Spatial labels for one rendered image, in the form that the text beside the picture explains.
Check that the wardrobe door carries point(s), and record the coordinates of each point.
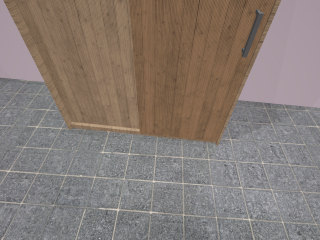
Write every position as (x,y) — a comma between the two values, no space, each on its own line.
(188,62)
(87,48)

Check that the handle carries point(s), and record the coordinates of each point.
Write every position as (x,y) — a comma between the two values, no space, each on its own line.
(256,24)

